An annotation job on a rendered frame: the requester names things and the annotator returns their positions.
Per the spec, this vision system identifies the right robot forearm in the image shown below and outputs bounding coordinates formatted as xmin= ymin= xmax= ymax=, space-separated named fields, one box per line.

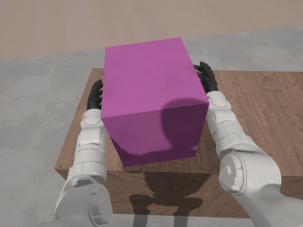
xmin=205 ymin=91 xmax=282 ymax=185

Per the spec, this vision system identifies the robot right hand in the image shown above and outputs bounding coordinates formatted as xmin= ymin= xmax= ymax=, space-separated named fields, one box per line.
xmin=193 ymin=61 xmax=218 ymax=94

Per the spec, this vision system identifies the pedestal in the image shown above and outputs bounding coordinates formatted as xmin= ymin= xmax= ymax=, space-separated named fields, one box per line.
xmin=54 ymin=68 xmax=303 ymax=218

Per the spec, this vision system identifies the robot left upper arm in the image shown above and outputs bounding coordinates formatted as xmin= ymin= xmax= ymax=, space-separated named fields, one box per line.
xmin=35 ymin=183 xmax=113 ymax=227

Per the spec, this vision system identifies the left robot forearm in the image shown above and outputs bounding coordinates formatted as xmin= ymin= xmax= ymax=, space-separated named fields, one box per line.
xmin=55 ymin=109 xmax=108 ymax=220

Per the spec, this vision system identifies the robot right upper arm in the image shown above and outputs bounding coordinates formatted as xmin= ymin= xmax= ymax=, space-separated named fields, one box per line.
xmin=218 ymin=151 xmax=303 ymax=227

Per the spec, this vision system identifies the robot left hand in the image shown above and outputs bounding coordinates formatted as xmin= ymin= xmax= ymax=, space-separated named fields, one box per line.
xmin=86 ymin=79 xmax=103 ymax=111

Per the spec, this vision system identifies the carton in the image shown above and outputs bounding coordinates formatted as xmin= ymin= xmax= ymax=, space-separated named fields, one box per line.
xmin=100 ymin=37 xmax=210 ymax=167

